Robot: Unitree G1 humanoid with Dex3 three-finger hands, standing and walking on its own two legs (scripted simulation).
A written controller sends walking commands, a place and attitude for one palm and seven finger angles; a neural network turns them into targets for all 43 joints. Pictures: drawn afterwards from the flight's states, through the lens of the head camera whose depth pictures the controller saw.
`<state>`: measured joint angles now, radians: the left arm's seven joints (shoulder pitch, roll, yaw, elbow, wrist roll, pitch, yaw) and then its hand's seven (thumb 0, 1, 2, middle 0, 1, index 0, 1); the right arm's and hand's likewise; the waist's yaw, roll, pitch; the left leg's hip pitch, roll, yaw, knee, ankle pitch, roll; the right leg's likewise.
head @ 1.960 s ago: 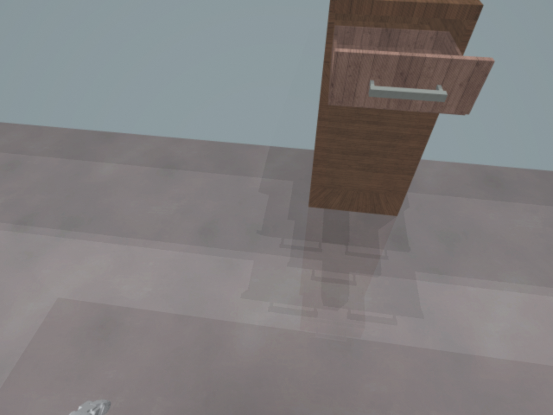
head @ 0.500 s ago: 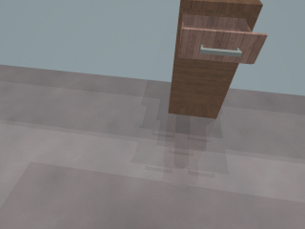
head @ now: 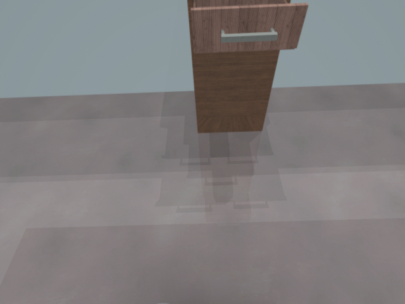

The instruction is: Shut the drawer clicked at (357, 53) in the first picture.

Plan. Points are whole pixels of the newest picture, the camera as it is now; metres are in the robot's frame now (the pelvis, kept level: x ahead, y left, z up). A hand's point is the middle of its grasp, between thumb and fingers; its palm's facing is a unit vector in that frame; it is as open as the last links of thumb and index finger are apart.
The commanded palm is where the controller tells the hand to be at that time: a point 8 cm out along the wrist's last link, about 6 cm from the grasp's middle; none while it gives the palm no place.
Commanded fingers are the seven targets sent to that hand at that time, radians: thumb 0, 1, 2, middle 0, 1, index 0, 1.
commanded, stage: walk to a spot facing it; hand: left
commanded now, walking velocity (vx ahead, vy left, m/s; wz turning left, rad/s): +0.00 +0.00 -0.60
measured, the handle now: (248, 34) +0.93 -0.08 +0.06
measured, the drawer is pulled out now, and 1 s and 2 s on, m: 0.27 0.27 0.27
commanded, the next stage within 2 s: turn to face it in 1.86 s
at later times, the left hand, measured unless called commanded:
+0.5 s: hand out of the picture +0.09 +0.24 -0.15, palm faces -0.17 -0.95 -0.25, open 7.4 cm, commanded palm none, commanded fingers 0.00 0.90 0.90 -0.20 -0.30 -0.20 -0.30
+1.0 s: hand (179, 267) +0.22 +0.08 -0.14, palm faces -0.56 -0.80 -0.22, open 7.4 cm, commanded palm none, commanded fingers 0.00 0.90 0.90 -0.20 -0.30 -0.20 -0.30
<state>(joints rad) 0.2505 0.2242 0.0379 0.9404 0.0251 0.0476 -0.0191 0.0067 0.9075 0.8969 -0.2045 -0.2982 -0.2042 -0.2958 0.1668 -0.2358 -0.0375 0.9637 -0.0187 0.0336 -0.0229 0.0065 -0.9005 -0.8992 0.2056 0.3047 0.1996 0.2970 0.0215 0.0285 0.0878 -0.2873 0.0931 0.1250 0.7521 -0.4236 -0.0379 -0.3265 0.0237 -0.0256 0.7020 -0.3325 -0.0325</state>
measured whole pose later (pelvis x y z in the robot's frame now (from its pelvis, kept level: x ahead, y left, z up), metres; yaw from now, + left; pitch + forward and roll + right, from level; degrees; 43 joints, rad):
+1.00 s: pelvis +0.01 -0.01 +0.01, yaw -34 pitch +0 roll -1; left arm 0.16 0.21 0.06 0.88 0.02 -0.01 -0.04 0.01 0.91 0.90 -0.20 -0.30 -0.20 -0.30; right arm 0.39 -0.27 -0.05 1.02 -0.03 0.04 0.00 0.01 -0.90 -0.90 0.20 0.30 0.20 0.30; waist -0.04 0.04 0.05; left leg -0.35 0.16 0.12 1.06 -0.50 -0.05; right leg -0.28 -0.01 -0.09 0.61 -0.33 -0.02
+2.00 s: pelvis +0.28 -0.29 +0.01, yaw -62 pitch -1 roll +0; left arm 0.14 0.19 0.06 0.96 0.02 -0.04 -0.01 0.00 0.91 0.90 -0.20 -0.30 -0.20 -0.30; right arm 0.32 -0.16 -0.05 1.04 -0.03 -0.01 -0.01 0.01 -0.91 -0.90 0.20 0.30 0.20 0.30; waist -0.05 0.00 0.09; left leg -0.45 0.17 0.08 1.30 -0.36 -0.05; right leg -0.35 0.02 -0.13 0.58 -0.21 -0.08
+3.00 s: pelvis +0.34 -0.42 +0.02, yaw -31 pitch -1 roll +1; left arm 0.19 0.17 0.04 0.87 0.02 0.02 0.02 0.01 0.91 0.90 -0.21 -0.30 -0.21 -0.30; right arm 0.22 -0.27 -0.11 0.92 -0.03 0.08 0.02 0.01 -0.91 -0.90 0.20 0.30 0.19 0.30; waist -0.05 0.04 0.04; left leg -0.56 -0.02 -0.01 1.16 -0.37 -0.06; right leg -0.20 -0.07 -0.11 0.51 -0.30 0.00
